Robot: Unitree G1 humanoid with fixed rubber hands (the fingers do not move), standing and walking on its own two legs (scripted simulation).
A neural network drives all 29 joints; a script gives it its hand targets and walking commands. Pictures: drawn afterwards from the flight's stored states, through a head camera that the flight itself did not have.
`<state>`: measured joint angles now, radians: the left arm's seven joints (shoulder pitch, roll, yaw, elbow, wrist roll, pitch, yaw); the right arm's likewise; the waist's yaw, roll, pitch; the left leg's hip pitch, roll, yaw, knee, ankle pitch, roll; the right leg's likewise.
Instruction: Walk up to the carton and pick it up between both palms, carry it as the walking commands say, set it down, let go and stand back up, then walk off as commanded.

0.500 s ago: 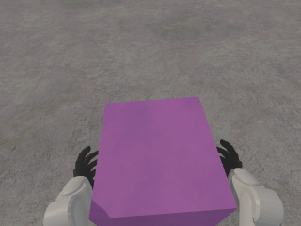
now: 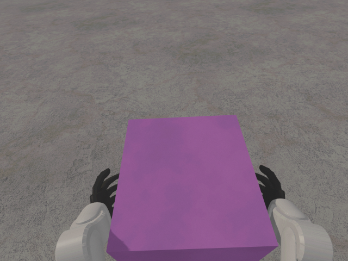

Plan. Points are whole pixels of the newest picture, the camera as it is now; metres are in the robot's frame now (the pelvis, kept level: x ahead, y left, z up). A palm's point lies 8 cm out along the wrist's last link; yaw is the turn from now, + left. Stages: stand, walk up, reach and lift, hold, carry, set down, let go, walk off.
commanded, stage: carry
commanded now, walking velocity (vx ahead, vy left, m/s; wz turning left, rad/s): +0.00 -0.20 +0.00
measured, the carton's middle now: (185, 197) +0.27 +0.00 +0.02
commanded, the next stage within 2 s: none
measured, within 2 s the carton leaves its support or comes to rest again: neither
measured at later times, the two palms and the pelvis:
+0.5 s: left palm (146, 234) +0.17 +0.08 +0.08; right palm (331, 223) +0.18 -0.27 +0.07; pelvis -0.05 -0.10 +0.00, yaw +1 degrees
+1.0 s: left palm out of the picture +0.10 -0.02 +0.09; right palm out of the picture +0.12 -0.36 +0.08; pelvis -0.12 -0.21 +0.00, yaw +2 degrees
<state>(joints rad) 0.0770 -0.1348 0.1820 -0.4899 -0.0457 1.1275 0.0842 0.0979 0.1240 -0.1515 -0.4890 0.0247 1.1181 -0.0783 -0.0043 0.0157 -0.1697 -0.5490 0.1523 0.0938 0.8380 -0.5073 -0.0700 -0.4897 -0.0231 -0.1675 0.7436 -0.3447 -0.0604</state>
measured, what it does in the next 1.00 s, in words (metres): steps to the right: left foot, then right foot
